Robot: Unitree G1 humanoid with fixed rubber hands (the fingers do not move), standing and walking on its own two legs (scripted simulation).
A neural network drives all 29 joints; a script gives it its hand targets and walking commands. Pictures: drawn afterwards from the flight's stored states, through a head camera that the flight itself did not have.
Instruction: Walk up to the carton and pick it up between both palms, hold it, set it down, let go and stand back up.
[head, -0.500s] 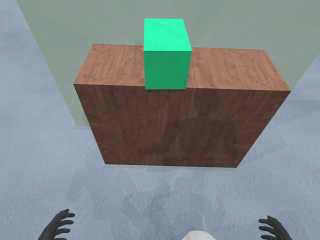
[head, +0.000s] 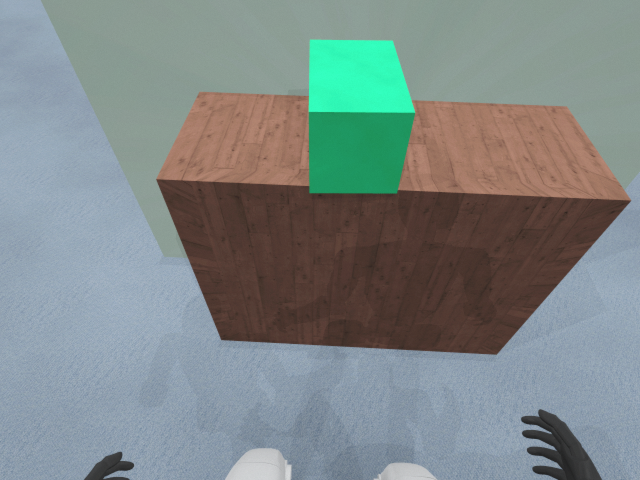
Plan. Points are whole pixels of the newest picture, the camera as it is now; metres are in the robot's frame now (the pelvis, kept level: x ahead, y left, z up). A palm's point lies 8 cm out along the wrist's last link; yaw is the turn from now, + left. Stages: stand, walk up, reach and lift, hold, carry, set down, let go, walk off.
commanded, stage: walk up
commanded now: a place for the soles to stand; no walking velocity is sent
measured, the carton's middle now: (352, 114) +0.72 +0.00 +0.06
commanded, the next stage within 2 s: none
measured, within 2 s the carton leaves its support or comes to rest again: neither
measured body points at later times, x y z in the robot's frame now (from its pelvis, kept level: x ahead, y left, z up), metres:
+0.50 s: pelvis +0.07 +0.00 +0.01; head +0.07 -0.01 +0.46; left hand +0.15 +0.32 -0.07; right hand +0.20 -0.30 -0.08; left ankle +0.09 +0.14 -0.67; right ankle +0.11 -0.14 -0.70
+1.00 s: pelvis +0.15 +0.01 +0.00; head +0.16 +0.00 +0.45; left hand +0.27 +0.32 -0.07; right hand +0.24 -0.30 -0.09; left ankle +0.14 +0.14 -0.65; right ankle +0.19 -0.12 -0.70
